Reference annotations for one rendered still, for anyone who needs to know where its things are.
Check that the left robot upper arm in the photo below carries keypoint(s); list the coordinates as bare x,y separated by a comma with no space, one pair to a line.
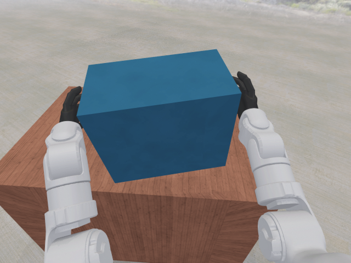
90,246

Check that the robot left hand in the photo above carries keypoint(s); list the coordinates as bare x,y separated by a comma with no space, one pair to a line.
70,106

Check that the right robot upper arm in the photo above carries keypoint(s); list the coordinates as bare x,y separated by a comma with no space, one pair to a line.
294,236

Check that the robot left forearm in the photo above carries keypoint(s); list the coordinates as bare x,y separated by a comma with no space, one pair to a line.
67,181

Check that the robot right hand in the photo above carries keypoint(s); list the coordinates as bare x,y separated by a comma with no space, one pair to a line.
248,98

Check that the pedestal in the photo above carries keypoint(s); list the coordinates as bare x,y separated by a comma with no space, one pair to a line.
203,216

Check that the robot right forearm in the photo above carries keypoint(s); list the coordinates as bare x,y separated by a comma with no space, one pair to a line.
276,185

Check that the carton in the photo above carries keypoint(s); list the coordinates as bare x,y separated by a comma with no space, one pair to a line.
161,115

